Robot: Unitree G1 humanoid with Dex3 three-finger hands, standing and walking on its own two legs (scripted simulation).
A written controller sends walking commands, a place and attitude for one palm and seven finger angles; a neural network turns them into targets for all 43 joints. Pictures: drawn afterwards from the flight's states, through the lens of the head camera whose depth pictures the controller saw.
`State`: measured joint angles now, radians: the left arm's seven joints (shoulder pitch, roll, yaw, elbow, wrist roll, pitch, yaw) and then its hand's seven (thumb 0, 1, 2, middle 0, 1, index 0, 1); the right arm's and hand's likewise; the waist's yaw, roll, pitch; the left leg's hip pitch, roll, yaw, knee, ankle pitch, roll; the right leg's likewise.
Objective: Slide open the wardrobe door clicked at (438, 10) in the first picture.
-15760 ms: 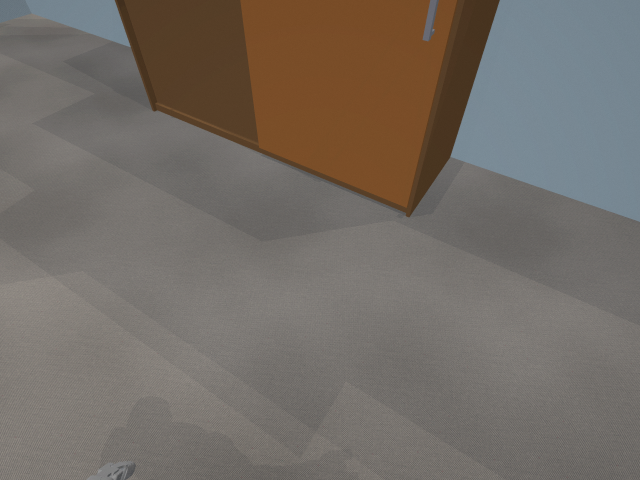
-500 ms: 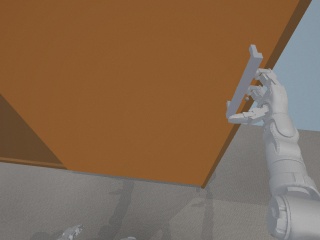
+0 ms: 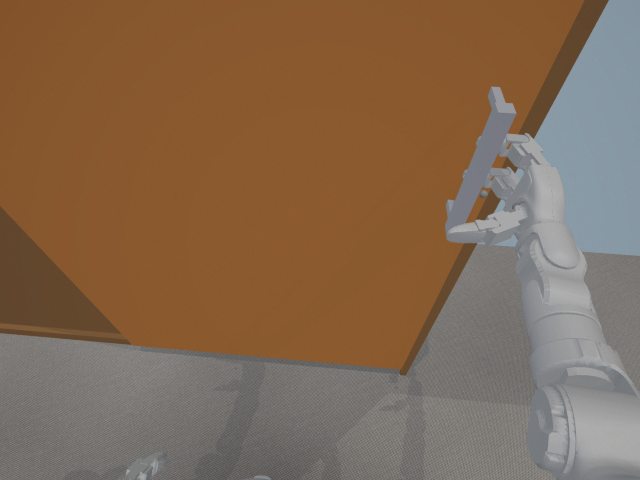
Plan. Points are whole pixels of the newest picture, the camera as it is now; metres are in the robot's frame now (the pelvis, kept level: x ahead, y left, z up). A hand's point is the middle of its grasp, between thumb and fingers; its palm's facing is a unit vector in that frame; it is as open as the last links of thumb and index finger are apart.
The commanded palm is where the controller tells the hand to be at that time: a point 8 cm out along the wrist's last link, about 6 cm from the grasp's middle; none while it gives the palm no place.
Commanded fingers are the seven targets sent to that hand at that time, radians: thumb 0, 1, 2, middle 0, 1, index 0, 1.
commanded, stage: slide the fingers in behind the handle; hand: right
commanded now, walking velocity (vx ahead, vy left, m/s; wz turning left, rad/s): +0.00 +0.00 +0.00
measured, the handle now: (472, 169) +0.49 -0.14 +0.13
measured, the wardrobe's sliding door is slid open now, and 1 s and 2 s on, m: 0.00 0.00 0.00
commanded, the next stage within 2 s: grip the handle and tug to test in 0.74 s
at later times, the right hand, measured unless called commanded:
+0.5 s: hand (461, 193) +0.45 -0.12 +0.13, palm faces -0.02 +1.00 +0.01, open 13.8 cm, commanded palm +0.42 -0.17 +0.13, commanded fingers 0.00 0.50 -0.30 0.30 1.20 0.30 1.20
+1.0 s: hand (458, 193) +0.44 -0.12 +0.13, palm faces -0.02 +1.00 +0.01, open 13.4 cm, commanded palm +0.42 -0.18 +0.13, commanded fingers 0.00 0.08 -0.48 0.34 1.26 0.34 1.26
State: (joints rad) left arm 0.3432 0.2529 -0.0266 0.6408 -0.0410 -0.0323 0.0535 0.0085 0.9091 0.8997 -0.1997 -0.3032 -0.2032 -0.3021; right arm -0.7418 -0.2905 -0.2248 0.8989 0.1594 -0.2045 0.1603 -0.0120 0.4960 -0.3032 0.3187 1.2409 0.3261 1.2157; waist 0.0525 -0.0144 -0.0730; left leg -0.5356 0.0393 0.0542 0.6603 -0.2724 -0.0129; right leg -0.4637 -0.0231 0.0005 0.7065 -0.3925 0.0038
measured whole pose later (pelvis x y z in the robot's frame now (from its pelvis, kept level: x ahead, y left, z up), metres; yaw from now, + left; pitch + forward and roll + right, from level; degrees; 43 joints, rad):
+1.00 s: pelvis +0.00 +0.01 +0.00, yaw +1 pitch +8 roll +0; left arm 0.34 0.25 -0.02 0.64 -0.04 -0.03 0.05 0.01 0.91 0.90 -0.20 -0.30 -0.20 -0.30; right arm -0.69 -0.24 -0.21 0.83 0.14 -0.19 0.09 -0.01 0.41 -0.34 0.31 1.22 0.31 1.21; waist 0.06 -0.02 -0.07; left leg -0.51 0.03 0.04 0.65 -0.26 -0.01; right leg -0.43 -0.03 -0.02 0.67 -0.38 0.01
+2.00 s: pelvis +0.00 +0.00 +0.00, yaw +1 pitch +8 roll +0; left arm 0.34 0.25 -0.02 0.63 -0.03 -0.02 0.05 0.01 0.91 0.90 -0.20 -0.30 -0.20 -0.30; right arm -0.72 -0.24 -0.21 0.87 0.13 -0.21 0.10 0.00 -0.77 -0.86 0.44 1.40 0.44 1.40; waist 0.07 -0.02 -0.07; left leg -0.53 0.03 0.03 0.65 -0.26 -0.01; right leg -0.44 -0.03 -0.02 0.68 -0.38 0.00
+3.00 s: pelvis +0.02 -0.01 +0.00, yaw -2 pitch +8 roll +1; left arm 0.35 0.22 -0.01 0.69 -0.01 -0.07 0.01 0.01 0.91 0.90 -0.20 -0.30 -0.20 -0.30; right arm -0.67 -0.11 -0.03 0.70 0.14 -0.12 -0.10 0.01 -0.80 -0.83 0.34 1.40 0.33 1.40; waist 0.00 -0.04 -0.08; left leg -0.49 0.06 0.08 0.66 -0.31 -0.03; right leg -0.44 0.00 0.03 0.71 -0.41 0.00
